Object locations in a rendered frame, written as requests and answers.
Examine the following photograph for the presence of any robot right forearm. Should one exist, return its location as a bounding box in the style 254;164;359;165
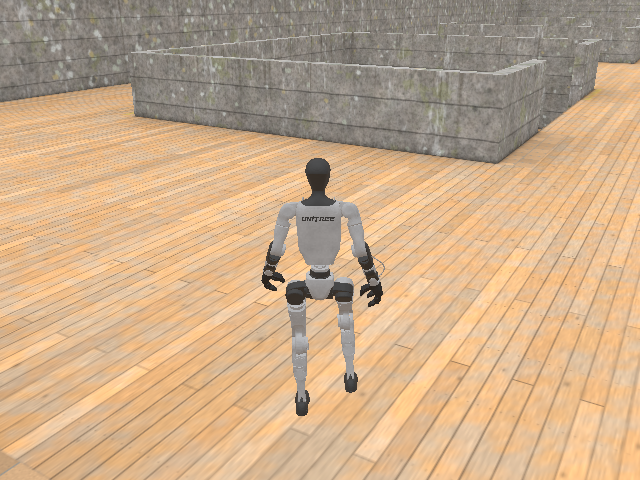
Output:
358;242;380;286

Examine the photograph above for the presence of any left robot upper arm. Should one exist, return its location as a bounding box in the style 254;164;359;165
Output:
270;202;298;257

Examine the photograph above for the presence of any robot left forearm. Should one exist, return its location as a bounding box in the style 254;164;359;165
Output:
263;241;281;276

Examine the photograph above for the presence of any robot right hand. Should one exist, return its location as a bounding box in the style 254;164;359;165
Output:
360;282;383;307

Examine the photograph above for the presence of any robot left thigh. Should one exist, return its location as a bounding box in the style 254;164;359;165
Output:
285;280;309;355

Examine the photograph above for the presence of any robot left hand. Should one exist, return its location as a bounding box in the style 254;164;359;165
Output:
261;272;285;291

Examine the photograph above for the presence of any right robot upper arm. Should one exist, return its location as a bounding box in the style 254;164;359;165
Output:
339;201;367;258

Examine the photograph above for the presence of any left robot shin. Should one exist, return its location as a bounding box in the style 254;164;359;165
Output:
292;337;307;402

